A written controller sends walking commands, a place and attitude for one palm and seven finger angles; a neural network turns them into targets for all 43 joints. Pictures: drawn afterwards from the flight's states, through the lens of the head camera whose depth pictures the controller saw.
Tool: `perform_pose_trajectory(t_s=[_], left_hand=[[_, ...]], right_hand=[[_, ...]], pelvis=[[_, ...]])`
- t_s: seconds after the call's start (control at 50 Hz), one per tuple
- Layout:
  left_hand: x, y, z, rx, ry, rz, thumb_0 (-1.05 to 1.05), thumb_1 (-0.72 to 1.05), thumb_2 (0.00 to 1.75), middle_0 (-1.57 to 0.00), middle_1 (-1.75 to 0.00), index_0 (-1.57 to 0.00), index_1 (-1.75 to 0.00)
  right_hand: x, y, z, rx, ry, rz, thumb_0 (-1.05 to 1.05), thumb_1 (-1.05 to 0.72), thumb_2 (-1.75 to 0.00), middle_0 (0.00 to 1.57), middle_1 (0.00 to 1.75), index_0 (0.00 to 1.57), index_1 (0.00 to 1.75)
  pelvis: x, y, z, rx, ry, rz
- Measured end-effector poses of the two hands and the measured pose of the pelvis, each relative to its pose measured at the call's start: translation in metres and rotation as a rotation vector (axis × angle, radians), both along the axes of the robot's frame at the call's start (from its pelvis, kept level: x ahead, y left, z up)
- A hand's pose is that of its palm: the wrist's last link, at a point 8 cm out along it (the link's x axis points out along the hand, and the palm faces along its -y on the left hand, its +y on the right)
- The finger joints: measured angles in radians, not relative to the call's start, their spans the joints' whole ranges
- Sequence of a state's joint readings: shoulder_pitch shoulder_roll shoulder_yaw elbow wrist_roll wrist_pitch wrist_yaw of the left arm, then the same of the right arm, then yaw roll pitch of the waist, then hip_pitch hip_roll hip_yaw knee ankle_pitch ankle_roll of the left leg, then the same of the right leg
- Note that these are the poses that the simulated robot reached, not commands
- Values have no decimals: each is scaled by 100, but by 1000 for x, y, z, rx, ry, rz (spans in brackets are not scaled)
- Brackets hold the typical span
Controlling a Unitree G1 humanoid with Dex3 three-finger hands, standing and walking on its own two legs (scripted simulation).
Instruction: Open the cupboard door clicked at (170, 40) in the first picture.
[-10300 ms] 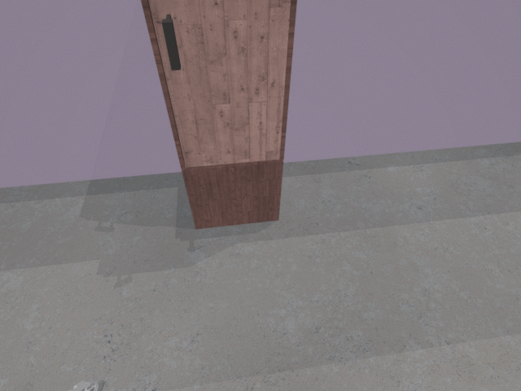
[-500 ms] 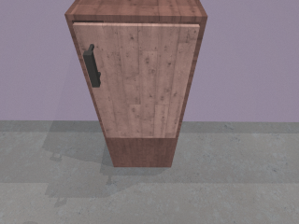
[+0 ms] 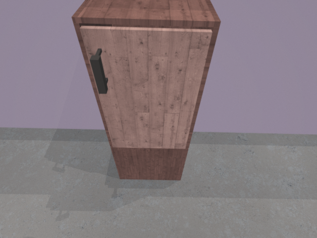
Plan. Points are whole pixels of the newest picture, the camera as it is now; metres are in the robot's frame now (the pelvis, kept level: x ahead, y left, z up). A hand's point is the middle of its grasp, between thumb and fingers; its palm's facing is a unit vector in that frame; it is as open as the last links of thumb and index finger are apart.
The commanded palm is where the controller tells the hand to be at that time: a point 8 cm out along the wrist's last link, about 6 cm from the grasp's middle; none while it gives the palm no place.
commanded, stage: look again from close up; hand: left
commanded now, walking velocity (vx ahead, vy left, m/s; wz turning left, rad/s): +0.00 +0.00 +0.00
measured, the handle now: (101, 71) +0.55 +0.22 +0.13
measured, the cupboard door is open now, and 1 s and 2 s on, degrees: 0 0 0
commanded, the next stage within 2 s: raise the hand with hooked fingers in 0.34 s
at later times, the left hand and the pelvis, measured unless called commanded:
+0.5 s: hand out of the picture +0.02 +0.19 -0.16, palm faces +0.15 -0.97 -0.20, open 7.3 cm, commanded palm +0.09 +0.23 -0.06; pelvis -0.01 +0.01 +0.00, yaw +0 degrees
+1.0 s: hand (65, 232) +0.14 +0.22 -0.01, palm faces +0.15 -0.99 -0.05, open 9.4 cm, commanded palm +0.13 +0.27 +0.01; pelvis -0.05 +0.01 -0.07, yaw +3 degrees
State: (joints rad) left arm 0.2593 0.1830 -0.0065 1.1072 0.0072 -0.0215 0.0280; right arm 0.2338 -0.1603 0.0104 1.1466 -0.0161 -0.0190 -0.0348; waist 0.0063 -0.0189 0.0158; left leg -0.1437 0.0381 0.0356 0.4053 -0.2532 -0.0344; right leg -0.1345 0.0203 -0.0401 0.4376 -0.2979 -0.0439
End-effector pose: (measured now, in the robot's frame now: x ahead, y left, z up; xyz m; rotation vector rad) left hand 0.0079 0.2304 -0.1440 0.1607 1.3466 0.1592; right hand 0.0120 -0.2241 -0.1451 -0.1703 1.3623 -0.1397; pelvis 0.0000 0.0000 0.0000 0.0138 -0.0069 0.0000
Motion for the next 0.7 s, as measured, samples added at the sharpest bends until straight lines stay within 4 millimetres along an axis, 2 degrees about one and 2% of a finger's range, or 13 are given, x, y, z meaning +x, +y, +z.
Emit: perform_pose_trajectory(t_s=[0.26, 0.46, 0.5, 0.58, 0.64, 0.7], left_hand=[[-15, -4, -2, -13, 24, 21, 0, 91, 90, -20, -30, -20, -30], [-26, -6, -3, -15, 33, 31, 0, 91, 90, -20, -30, -20, -30], [-3, 3, 15, 8, -126, 104, 2, 93, 90, -20, -30, -20, -30], [75, 22, 91, 80, -668, 124, 3, 92, 88, -20, -32, -21, -32], [128, 20, 140, 47, -1053, 50, 3, 87, 87, -20, -35, -20, -35], [153, 7, 162, -58, -1352, -65, 2, 81, 85, -20, -38, -20, -38]], right_hand=[[-15, 7, 0, 8, 34, -4, 0, -91, -90, 20, 30, 20, 30], [-19, 9, -1, 9, 35, -5, 0, -91, -90, 20, 30, 20, 30], [-10, 5, 3, -15, -62, -7, 1, -91, -90, 20, 30, 20, 30], [31, -4, 13, -53, -362, -6, 1, -91, -90, 20, 30, 20, 30], [69, -11, 24, -72, -559, 41, 1, -91, -90, 20, 30, 20, 30], [105, -15, 36, -83, -724, 93, 1, -91, -90, 20, 30, 20, 30]], pelvis=[[-3, 1, 0, -1, -1, 9], [-7, 3, 0, -8, -1, 12], [-11, 6, -2, -10, -4, 5], [-19, 11, -8, -4, 10, 37], [-29, 14, -18, -2, 61, 47], [-39, 13, -35, 4, 124, 28]])
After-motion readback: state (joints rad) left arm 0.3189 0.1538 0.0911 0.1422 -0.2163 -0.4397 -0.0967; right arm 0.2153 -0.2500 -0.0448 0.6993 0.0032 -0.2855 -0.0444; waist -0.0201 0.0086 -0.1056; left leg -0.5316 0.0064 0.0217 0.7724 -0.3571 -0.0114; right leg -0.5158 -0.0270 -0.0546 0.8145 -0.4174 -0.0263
